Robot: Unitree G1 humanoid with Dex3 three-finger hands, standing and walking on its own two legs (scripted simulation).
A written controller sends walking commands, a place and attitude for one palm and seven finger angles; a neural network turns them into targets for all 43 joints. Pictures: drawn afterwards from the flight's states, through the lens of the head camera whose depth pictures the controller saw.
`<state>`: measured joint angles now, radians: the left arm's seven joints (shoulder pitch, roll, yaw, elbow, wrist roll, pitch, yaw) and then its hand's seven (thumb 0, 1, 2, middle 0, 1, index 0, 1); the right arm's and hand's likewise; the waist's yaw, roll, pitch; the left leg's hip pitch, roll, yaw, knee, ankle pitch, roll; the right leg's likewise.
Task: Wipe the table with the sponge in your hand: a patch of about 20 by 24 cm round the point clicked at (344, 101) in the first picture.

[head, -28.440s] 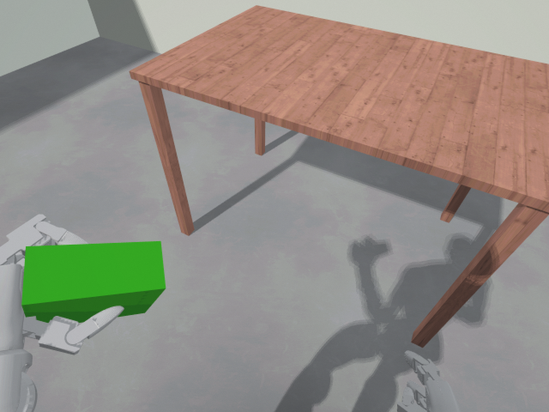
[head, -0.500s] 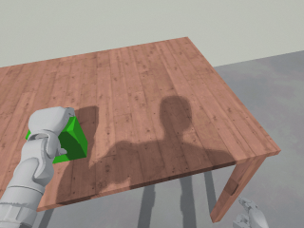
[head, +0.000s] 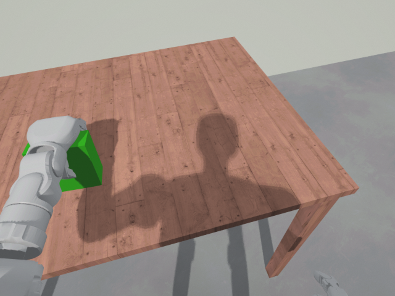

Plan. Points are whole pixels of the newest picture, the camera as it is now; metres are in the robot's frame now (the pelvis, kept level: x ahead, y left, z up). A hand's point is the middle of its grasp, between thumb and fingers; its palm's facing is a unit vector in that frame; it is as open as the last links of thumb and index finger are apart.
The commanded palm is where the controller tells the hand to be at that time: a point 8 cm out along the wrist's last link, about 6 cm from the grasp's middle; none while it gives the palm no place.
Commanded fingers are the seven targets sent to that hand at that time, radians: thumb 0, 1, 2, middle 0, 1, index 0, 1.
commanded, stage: wipe forward along the first lane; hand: left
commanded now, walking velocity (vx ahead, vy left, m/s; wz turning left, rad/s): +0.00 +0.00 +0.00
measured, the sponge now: (71, 169) +0.35 +0.33 +0.06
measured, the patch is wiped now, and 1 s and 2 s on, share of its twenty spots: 0.40 0.55 0.75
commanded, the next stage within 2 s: slide across to the middle lane in 0.26 s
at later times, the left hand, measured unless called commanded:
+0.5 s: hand (69, 138) +0.40 +0.33 +0.10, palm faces -0.11 +0.05 -0.99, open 9.5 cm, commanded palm +0.39 +0.31 +0.15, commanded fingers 0.00 0.10 1.30 -1.20 -1.60 -1.20 -1.60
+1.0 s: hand (100, 131) +0.42 +0.27 +0.10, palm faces +0.00 -0.01 -1.00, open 9.5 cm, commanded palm +0.40 +0.25 +0.15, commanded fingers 0.00 0.10 1.30 -1.20 -1.60 -1.20 -1.60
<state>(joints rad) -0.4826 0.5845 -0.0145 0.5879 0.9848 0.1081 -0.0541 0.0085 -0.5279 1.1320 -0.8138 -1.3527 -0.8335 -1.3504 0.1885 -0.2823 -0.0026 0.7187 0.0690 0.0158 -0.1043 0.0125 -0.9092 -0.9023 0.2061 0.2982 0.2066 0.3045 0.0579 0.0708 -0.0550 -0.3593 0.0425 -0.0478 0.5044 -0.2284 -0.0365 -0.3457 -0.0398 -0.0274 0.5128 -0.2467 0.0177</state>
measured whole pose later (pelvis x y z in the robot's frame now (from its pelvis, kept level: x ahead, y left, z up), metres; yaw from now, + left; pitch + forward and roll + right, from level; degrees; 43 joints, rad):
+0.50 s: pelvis +0.01 +0.01 +0.00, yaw -1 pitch +7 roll +0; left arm -0.57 0.61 -0.01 0.70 1.01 0.08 -0.01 0.01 -0.53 1.14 -0.82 -1.35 -0.84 -1.35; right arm 0.23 -0.29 -0.03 0.73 0.07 0.04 -0.08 0.01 -0.91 -0.90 0.21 0.30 0.21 0.30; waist 0.04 0.06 -0.07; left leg -0.38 0.04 -0.03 0.50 -0.24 -0.03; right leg -0.36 -0.04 -0.01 0.48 -0.24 0.03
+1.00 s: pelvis +0.04 +0.02 +0.00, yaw +0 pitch +6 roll +0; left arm -0.52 0.42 -0.17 0.47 1.00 0.34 0.02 0.00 -0.50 1.12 -0.79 -1.37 -0.81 -1.37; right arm 0.10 -0.25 0.01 0.69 0.06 0.04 -0.05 0.01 -0.91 -0.90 0.21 0.30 0.21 0.30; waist 0.06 0.07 -0.07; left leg -0.30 0.02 -0.03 0.46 -0.26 -0.02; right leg -0.28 -0.06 -0.01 0.45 -0.26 0.03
